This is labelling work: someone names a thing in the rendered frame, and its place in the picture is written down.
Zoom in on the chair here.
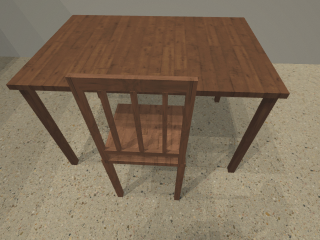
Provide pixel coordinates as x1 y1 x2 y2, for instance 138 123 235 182
65 73 198 201

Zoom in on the table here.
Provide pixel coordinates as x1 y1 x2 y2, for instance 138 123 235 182
6 15 290 173

